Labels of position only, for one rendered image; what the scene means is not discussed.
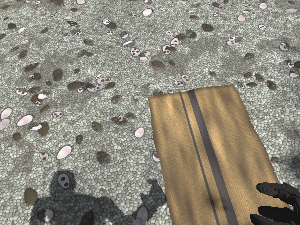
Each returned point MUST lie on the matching right robot hand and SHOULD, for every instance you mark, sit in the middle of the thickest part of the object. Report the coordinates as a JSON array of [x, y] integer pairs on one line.
[[282, 216]]

